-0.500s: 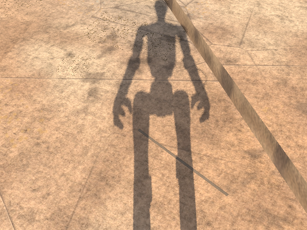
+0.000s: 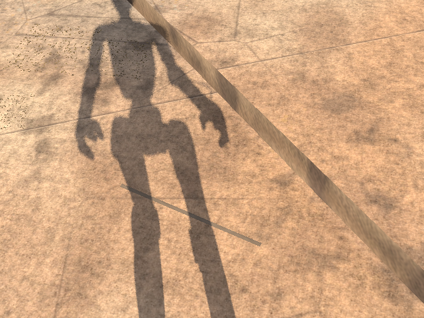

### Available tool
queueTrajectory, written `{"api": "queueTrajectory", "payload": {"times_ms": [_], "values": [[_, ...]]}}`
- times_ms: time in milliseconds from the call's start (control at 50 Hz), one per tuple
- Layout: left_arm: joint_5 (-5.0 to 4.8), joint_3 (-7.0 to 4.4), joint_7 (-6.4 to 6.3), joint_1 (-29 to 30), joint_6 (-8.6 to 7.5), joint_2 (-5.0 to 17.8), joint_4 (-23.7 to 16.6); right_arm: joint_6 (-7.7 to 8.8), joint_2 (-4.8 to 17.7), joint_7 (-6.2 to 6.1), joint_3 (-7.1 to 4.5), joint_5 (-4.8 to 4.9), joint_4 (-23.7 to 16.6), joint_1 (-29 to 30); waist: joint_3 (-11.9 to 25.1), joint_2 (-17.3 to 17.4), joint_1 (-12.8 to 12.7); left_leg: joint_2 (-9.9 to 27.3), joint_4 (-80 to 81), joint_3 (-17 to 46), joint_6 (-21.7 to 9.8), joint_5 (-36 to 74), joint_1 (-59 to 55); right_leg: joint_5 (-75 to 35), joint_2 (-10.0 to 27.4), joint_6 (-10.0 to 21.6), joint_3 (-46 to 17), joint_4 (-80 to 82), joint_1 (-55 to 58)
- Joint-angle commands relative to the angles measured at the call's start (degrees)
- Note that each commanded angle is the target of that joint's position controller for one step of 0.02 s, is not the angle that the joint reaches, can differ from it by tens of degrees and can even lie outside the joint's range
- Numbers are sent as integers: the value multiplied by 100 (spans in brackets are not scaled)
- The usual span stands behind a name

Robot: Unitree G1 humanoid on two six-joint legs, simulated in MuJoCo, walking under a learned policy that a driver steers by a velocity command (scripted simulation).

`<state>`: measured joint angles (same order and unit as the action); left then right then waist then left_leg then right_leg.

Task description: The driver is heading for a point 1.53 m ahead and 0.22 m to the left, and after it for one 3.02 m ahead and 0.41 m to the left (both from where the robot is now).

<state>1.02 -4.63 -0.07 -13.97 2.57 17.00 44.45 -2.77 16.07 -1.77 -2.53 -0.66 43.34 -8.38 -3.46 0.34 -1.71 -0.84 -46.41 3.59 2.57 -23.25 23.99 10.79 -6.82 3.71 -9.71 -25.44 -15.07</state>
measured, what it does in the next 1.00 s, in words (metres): steps on the spot: left foot, then right foot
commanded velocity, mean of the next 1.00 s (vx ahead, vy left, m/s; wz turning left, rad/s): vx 0.00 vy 0.00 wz -0.06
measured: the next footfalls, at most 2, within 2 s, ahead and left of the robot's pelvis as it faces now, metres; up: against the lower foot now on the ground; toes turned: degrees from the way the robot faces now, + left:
left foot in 0.10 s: +0.05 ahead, +0.12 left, +0.00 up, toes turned -6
right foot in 0.44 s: -0.02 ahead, -0.09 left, +0.00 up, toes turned +0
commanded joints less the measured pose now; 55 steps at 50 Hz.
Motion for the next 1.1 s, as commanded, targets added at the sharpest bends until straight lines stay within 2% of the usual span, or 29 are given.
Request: {"api": "queueTrajectory", "payload": {"times_ms": [20,60,80,100,120,140,160,180,200,220,260,320,380,420,440,460,480,500,560,760,800,880,920,960,1000,1020,1060,1080,1100], "values": [[33,-218,10,41,-24,902,-339,126,471,-39,-79,41,-390,-148,678,-851,25,-122,499,-130,-122,-67,-293,-2027,1506,862,-1572,369,552],[6,-190,7,230,-1,856,-344,173,428,-60,-57,52,-339,-444,689,-826,196,-175,1406,-210,-239,280,-948,-2051,1388,648,-1613,188,347],[-51,-158,-11,350,12,802,-354,215,378,-82,-41,23,-277,-667,654,-727,356,-149,2330,-236,-302,879,-1464,-1602,1221,423,-1578,41,96],[-71,-87,-29,254,-3,592,-370,264,591,-127,-71,-58,-298,-636,589,-242,271,415,3002,370,-427,950,-1814,-605,914,107,-1351,-313,-283],[-84,36,-36,-108,-29,156,-404,285,989,-142,-93,-126,-474,-353,654,1033,9,1843,3479,1971,-813,1487,-2140,1223,124,-219,-436,-1298,-879],[5,-91,-88,-54,10,626,-357,263,1184,-69,-145,-114,-447,-345,508,1107,120,2301,3329,2433,-1525,2194,-1265,2376,-223,-268,104,-2138,-819],[30,-124,-91,-84,31,735,-287,281,923,-13,-83,-84,-426,-315,348,755,33,2162,3315,2247,-1700,2305,-1021,2218,-30,-283,-34,-2723,-685],[5,-121,-59,-85,43,679,-165,306,641,15,-5,-39,-435,-30,159,564,-79,1778,3274,1700,-1556,2217,-895,1838,71,-321,-54,-2944,-637],[-16,-107,-30,-131,52,617,-83,311,548,15,26,-55,-470,163,153,657,-134,1407,3213,1228,-1347,2320,-955,1575,69,-387,20,-3028,-595],[-5,-89,3,-154,63,573,-36,330,547,-17,36,-51,-447,151,226,871,-115,1247,3129,987,-1280,2719,-1177,1449,73,-450,85,-3018,-628],[-19,-23,28,-62,64,462,41,344,537,-24,45,-36,-317,-117,388,834,29,1120,2922,722,-1279,3413,-1614,1458,95,-578,221,-2649,-583],[-67,108,0,206,86,265,98,330,566,1,42,-32,-129,-385,513,881,224,1119,2749,704,-1301,3352,-1956,1590,292,-626,540,-1494,-223],[-127,156,-78,178,75,273,258,259,684,36,-8,-58,43,-513,500,1023,261,1089,2568,835,-1267,3388,-1976,1181,323,-499,818,-242,250],[-79,192,-143,-44,-7,285,448,248,673,35,-14,-21,136,-504,522,760,102,1024,2408,812,-957,3343,-1592,-236,514,-364,672,1037,1092],[1,176,-178,-27,-76,484,467,293,571,53,17,-5,123,-553,676,483,165,958,2375,793,-736,2927,-1235,-593,923,-274,198,1005,1583],[31,137,-183,185,-126,803,467,325,449,88,38,35,88,-664,618,-139,428,550,2399,420,-583,2202,-1056,-1289,1383,-92,-277,658,1443],[-40,210,-128,396,-162,544,544,297,345,76,75,32,224,-557,469,-407,384,348,2674,209,-524,1526,-1509,-1046,1459,43,-245,636,768],[-40,273,-102,475,-201,359,564,270,424,57,57,-7,307,-431,279,-414,314,352,2665,220,-496,1541,-1653,-654,1333,-5,-196,725,555],[-43,314,-163,247,-252,380,860,254,510,80,20,-16,529,-459,158,-491,256,477,2617,271,-542,2026,-1777,-525,1149,-100,-58,860,496],[-60,404,-191,146,-289,307,1408,251,328,59,106,-2,1304,-608,9,-99,248,489,2810,277,-425,1751,-1686,-101,1128,-32,-36,1010,451],[-45,388,-217,167,-295,353,1449,252,327,66,117,13,1385,-589,-7,-64,236,460,2755,345,-444,1783,-1511,-76,1106,-32,84,967,557],[-50,226,-315,71,-242,651,1401,235,430,89,67,34,1205,-350,95,-251,159,181,2034,301,-484,1663,-838,-96,1286,178,83,769,697],[-38,126,-353,-61,-184,757,1389,205,367,90,61,4,1134,-415,71,-471,148,-7,1437,145,-507,1358,-518,-55,1608,423,-50,760,602],[-11,69,-388,67,-143,749,1268,173,315,90,40,-66,1103,-588,62,-767,202,-79,532,-57,-579,440,-358,-333,2102,790,-275,738,321],[16,77,-402,285,-150,645,1092,131,286,80,-4,-86,1092,-710,-12,-744,243,-12,-310,-261,-668,-570,-169,-1477,2541,1139,-341,549,171],[36,79,-398,317,-164,636,1058,120,228,79,-3,-78,1047,-683,-47,-626,259,99,-245,-315,-681,-812,-81,-1935,2586,1116,-224,434,260],[45,43,-380,453,-164,752,1010,150,117,81,10,-43,1022,-775,90,-572,323,82,535,-496,-680,-259,-471,-2282,2318,757,216,7,384],[24,22,-364,512,-137,804,999,180,115,79,-7,-26,1054,-933,190,-560,405,-34,1222,-560,-688,347,-854,-2063,2112,526,485,-366,346],[37,11,-329,333,-107,765,1043,232,302,84,-72,-39,1028,-958,214,-167,408,16,2101,-69,-734,1055,-1183,-1270,1758,212,835,-1105,180]]}}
